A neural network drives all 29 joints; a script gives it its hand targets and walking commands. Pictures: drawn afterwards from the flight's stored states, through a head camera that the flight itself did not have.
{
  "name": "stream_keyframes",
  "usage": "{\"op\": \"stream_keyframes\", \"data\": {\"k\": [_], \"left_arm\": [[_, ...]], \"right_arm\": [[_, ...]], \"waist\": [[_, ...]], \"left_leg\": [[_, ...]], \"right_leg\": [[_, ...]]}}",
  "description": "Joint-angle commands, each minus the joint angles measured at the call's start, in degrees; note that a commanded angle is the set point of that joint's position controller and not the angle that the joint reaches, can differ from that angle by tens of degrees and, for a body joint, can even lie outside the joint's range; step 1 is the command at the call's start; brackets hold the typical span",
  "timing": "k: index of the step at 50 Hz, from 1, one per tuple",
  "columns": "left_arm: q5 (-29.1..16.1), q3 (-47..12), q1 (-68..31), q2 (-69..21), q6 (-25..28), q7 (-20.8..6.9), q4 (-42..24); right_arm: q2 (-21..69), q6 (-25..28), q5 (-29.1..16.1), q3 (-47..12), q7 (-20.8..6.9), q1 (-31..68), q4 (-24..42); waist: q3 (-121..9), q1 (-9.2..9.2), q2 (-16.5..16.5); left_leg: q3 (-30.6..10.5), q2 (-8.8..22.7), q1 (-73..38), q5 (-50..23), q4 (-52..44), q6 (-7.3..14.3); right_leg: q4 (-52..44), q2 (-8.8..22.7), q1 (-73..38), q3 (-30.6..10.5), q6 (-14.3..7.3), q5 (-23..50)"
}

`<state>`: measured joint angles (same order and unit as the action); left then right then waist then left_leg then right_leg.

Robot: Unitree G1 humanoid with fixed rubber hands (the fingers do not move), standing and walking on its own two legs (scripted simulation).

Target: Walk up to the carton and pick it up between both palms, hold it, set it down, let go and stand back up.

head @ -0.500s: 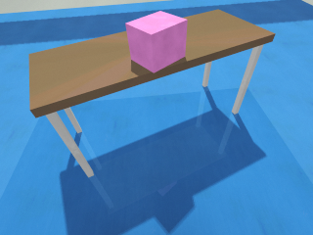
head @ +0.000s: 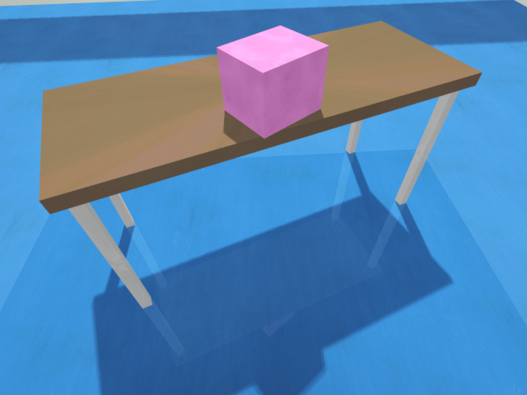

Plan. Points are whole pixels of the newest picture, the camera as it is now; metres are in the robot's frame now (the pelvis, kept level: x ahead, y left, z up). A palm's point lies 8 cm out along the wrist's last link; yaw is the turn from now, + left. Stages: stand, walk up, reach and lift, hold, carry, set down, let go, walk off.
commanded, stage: walk up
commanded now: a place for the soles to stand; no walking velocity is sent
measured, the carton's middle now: (272, 80) +0.93 -0.02 +0.03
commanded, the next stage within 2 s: none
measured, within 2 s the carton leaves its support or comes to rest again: neither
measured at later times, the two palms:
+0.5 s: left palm out of the picture +0.11 +0.38 -0.11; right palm (440, 374) +0.20 -0.26 -0.10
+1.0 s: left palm (120, 356) +0.22 +0.25 -0.07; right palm (474, 306) +0.31 -0.38 -0.12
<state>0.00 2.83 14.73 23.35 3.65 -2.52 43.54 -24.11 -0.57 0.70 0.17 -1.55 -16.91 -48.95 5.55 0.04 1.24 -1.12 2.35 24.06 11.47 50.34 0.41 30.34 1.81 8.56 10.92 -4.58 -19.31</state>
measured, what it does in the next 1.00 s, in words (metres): walks ahead: left foot, then right foot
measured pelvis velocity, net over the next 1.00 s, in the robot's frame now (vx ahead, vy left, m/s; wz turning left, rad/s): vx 0.22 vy -0.08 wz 0.26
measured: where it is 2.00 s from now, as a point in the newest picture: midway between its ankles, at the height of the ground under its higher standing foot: (286, 373)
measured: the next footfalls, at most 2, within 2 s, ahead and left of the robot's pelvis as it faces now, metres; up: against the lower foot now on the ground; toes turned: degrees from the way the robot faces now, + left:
left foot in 0.14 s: +0.13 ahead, +0.18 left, +0.00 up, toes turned +5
right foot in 0.64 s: +0.27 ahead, -0.08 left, +0.00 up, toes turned +10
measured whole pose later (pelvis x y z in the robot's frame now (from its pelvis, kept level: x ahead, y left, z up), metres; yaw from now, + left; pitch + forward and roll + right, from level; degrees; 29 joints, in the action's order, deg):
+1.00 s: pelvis +0.22 -0.08 +0.00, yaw +15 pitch -2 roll +6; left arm 0.0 3.1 14.5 23.6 1.1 -2.5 43.5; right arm -24.3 2.2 0.7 0.2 2.5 -20.6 -51.5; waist 6.1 0.0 2.8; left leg -8.1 -2.4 25.6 14.3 64.2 0.4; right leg 33.7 0.5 14.5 5.6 -3.4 -17.9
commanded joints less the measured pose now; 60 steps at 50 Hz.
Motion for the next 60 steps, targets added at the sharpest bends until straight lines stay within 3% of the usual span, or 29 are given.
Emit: {"op": "stream_keyframes", "data": {"k": [1,3,5,6,7,8,9,11,14,17,21,27,30,31,32,33,34,35,37,39,44,47,51,54,56,57,58,59,60], "left_arm": [[1.5,6.4,1.3,16.0,0.3,0.2,-5.0],[1.5,6.2,1.6,16.0,0.0,-0.2,-4.9],[2.1,5.8,-3.2,15.6,-0.3,-0.5,-5.4],[2.2,5.0,-1.9,13.2,-0.8,-0.6,-5.1],[2.1,4.4,-2.2,10.4,-1.5,-0.8,-5.9],[1.5,4.5,-1.1,9.2,-1.8,-1.1,-7.1],[1.8,5.3,-2.3,14.4,-2.3,-0.7,-6.9],[0.8,5.3,-1.9,15.6,-2.5,-1.1,-4.7],[1.7,4.8,0.5,13.4,-2.7,-1.3,-3.3],[1.4,4.8,-1.2,12.8,-3.3,-1.0,-3.4],[2.0,5.3,-4.4,13.5,-3.4,-1.1,-4.2],[2.2,5.1,-8.9,14.0,-2.1,-0.7,-6.3],[1.7,6.0,-4.9,14.3,-1.1,-0.7,-7.4],[1.6,5.8,3.6,13.0,-0.1,-0.3,-4.3],[2.5,7.3,11.8,15.7,0.6,0.5,-1.2],[2.1,7.7,14.0,20.3,0.7,1.0,-0.9],[0.9,7.8,8.5,22.0,0.4,0.6,-1.6],[-0.1,8.4,2.6,21.8,0.1,0.4,-3.4],[0.2,7.5,-1.5,19.0,0.1,0.5,-3.6],[0.9,6.2,-0.4,14.7,0.2,0.4,-2.5],[0.1,6.0,8.5,12.2,0.1,1.0,-1.6],[0.2,6.1,8.2,12.6,-0.7,1.3,-2.3],[0.0,6.3,1.8,13.3,-2.3,1.5,-5.1],[0.9,6.4,-4.7,12.2,-3.4,1.6,-7.3],[0.8,5.1,-9.2,10.3,-3.2,1.9,-7.9],[0.7,3.5,-5.2,8.3,-2.8,2.1,-7.1],[0.0,3.1,0.2,7.4,-3.0,2.4,-5.5],[0.4,4.2,2.8,10.0,-3.7,2.5,-5.1],[-0.1,4.8,5.3,13.8,-3.5,1.8,-4.7]], "right_arm": [[-10.8,2.5,0.4,4.8,-1.2,1.9,6.2],[-10.8,3.3,0.5,5.2,-1.1,1.3,6.3],[-11.7,4.2,0.1,5.8,-0.4,-7.7,3.9],[-13.7,4.8,0.5,6.8,0.4,-12.7,1.8],[-16.9,5.1,1.1,8.1,1.7,-17.5,0.9],[-19.5,5.5,0.4,8.6,2.4,-15.3,2.4],[-21.8,5.1,-0.3,8.6,2.5,-12.1,4.8],[-17.5,5.3,-0.5,7.3,2.8,-3.7,7.1],[-15.5,6.9,-0.7,6.6,3.5,-8.5,6.3],[-16.1,7.2,-1.0,6.5,3.9,-9.5,6.6],[-16.9,7.0,0.0,7.1,4.5,-10.7,6.8],[-18.2,7.1,0.1,7.6,5.6,-12.7,6.2],[-18.7,7.0,0.0,7.2,6.2,-7.1,6.9],[-18.1,6.7,-0.4,7.1,6.1,-3.8,7.9],[-11.7,6.6,-0.8,5.2,5.8,-2.3,7.5],[-6.0,6.4,-0.9,3.6,5.5,-3.5,8.0],[-11.3,5.6,-0.4,5.0,6.2,-5.9,6.3],[-13.9,5.2,-0.5,5.8,6.2,-5.8,3.3],[-14.6,4.4,-1.0,6.5,4.8,-8.2,0.6],[-13.0,4.1,-1.4,6.0,3.8,-10.4,-1.3],[-10.8,3.8,-1.0,5.3,4.1,-8.8,-0.5],[-10.4,3.5,-0.7,5.1,4.2,-6.8,0.9],[-12.0,3.0,-1.2,5.6,4.9,-14.4,-0.2],[-11.1,3.1,-0.8,5.9,5.0,-18.6,-0.6],[-9.1,3.4,-0.9,5.9,5.7,-23.0,-1.9],[-9.1,3.1,0.0,6.3,5.7,-18.4,-1.1],[-10.2,2.6,0.5,5.6,5.6,-11.0,2.6],[-13.3,2.8,1.1,6.4,5.3,-6.6,5.4],[-18.4,3.1,1.0,6.9,5.5,0.5,7.7]], "waist": [[-3.0,3.27,4.6],[-4.4,2.97,2.3],[-7.1,-2.45,1.1],[-10.2,-4.36,-5.9],[-8.4,-6.89,-17.9],[-6.1,-5.05,-20.0],[-4.2,-3.82,-15.9],[1.8,-0.66,-6.7],[-5.2,-1.0,-7.4],[-7.1,-1.06,-7.8],[-7.2,-2.85,-4.9],[-4.4,-4.29,-3.5],[-6.1,-0.31,-7.7],[-9.0,4.78,-6.9],[-10.7,9.81,7.6],[-6.8,10.33,20.2],[-3.6,5.72,9.5],[-0.6,3.05,2.0],[4.9,0.53,5.0],[3.9,0.0,5.6],[-3.7,2.69,4.7],[-5.4,3.69,6.7],[-7.2,0.49,14.7],[-8.8,-2.9,7.9],[-10.7,-8.53,1.0],[-10.5,-6.37,-6.5],[-9.7,-2.73,-19.0],[-3.8,-0.39,-12.4],[0.5,2.99,-14.6]], "left_leg": [[4.1,3.0,6.4,4.8,-7.6,1.2],[5.8,2.2,3.1,5.8,-11.0,2.0],[3.5,2.5,-9.3,4.0,-16.8,3.4],[1.4,-1.7,-18.1,7.7,-18.7,4.8],[-12.4,3.3,-22.1,18.0,-26.1,7.9],[-37.5,11.7,-26.3,25.5,-34.9,11.0],[-49.5,16.4,-18.0,42.0,-40.3,16.0],[-39.5,13.9,-13.1,35.3,-38.5,13.8],[-27.6,8.1,-15.3,8.4,-30.0,10.7],[-26.2,6.9,-18.1,7.1,-28.2,8.4],[-29.6,7.4,-17.6,16.5,-25.9,12.8],[-34.6,10.6,-18.4,-0.8,-20.4,15.7],[-32.1,10.1,-11.4,-7.6,-15.4,13.7],[-27.2,7.3,-3.8,-11.4,-6.7,11.2],[-14.8,-0.7,9.0,-8.2,10.1,5.3],[-8.7,-9.6,23.9,18.7,20.5,2.2],[-7.1,-7.1,25.3,18.2,24.3,2.2],[-8.6,-4.5,21.7,13.3,26.8,2.4],[-8.1,-3.4,18.3,5.0,23.0,1.5],[-7.2,-3.4,12.9,0.0,19.2,0.4],[-6.3,-4.2,13.7,-1.1,16.2,-0.7],[-4.1,-4.5,14.3,3.2,12.3,-0.3],[2.7,-7.0,5.2,9.8,2.5,-0.8],[10.5,-6.2,-6.6,7.8,-18.6,-0.1],[11.3,-4.8,-22.9,-8.1,-29.0,4.3],[3.8,-3.6,-27.3,-13.1,-26.3,7.3],[-16.7,7.6,-22.7,0.8,-23.4,14.6],[-35.5,17.6,-1.9,22.6,-28.5,20.0],[-42.1,22.6,18.0,33.1,-32.8,22.0]], "right_leg": [[-11.7,17.7,-5.9,-7.7,-3.6,9.4],[-7.7,17.5,-5.0,-6.7,-3.9,10.1],[0.7,15.4,1.8,-3.7,-3.3,1.5],[12.2,11.1,6.7,-1.8,-1.8,4.9],[27.1,6.2,17.7,-0.5,0.1,-0.5],[33.9,-1.5,31.3,-4.3,3.1,-12.3],[38.0,0.3,33.0,-13.0,3.9,-18.9],[36.6,3.3,33.0,-13.7,3.4,-10.4],[30.7,4.8,28.0,-13.2,3.5,-2.8],[30.1,4.6,29.9,-14.2,4.0,0.6],[26.9,4.1,32.2,-14.0,4.1,-3.0],[23.2,5.3,36.5,-15.6,4.0,-7.2],[14.4,4.7,23.4,-17.5,3.2,-7.8],[4.3,3.9,11.3,-17.7,2.6,-3.0],[-6.4,7.8,-6.4,-22.8,2.1,-5.1],[-13.2,18.5,-10.2,-36.2,3.6,-11.7],[-20.3,24.8,-1.3,-46.3,2.8,-26.4],[-23.6,23.8,5.2,-48.0,5.9,-35.9],[-22.6,16.8,8.1,-33.7,11.1,-27.7],[-20.0,11.5,8.6,-22.6,10.1,-16.3],[-12.5,10.4,-10.6,-16.0,12.0,23.3],[-9.2,10.3,-15.2,-15.5,10.6,31.7],[-11.4,5.4,-16.1,-6.7,21.2,52.6],[-3.6,2.9,-10.1,-3.2,19.2,63.9],[18.3,1.5,3.2,-1.5,11.7,54.2],[24.8,1.0,12.5,-4.3,8.6,27.6],[35.4,-0.7,21.8,-9.3,7.3,-10.1],[42.2,1.3,17.9,-20.2,5.0,-23.8],[47.5,4.6,9.3,-28.6,2.9,-25.7]]}}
